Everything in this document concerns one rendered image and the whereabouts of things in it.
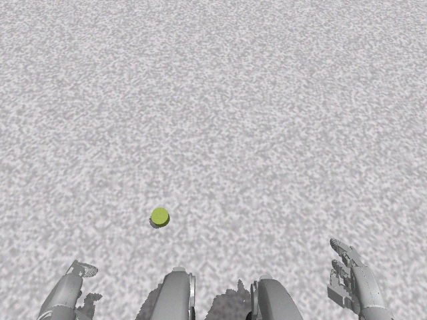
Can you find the tin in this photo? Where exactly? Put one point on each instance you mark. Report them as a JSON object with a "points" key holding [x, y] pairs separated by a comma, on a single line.
{"points": [[160, 217]]}

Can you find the left robot arm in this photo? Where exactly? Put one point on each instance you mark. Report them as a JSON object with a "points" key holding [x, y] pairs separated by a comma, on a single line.
{"points": [[57, 313]]}

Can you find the right robot arm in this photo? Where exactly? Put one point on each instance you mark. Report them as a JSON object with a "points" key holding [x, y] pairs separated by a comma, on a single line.
{"points": [[375, 313]]}

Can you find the right robot hand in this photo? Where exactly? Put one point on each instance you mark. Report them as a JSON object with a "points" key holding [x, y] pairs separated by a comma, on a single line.
{"points": [[361, 289]]}

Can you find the left robot hand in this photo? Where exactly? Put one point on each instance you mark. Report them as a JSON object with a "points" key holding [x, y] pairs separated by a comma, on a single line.
{"points": [[68, 289]]}

